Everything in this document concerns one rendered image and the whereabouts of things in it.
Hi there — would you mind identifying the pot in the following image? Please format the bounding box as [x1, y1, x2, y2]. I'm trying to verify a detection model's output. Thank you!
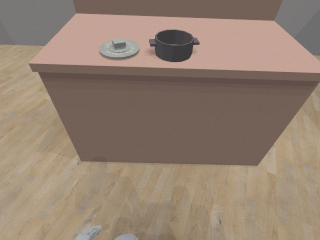
[149, 29, 200, 62]

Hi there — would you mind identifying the knob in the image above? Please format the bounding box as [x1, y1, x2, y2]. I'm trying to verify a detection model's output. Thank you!
[111, 38, 126, 48]

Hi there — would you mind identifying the lid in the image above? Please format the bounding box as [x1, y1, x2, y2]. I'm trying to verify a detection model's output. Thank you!
[99, 39, 140, 59]

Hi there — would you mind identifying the robot left hand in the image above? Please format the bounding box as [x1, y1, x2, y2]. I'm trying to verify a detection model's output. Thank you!
[75, 225, 102, 240]

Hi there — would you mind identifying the table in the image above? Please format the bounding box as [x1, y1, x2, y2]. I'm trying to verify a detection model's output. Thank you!
[28, 0, 320, 166]

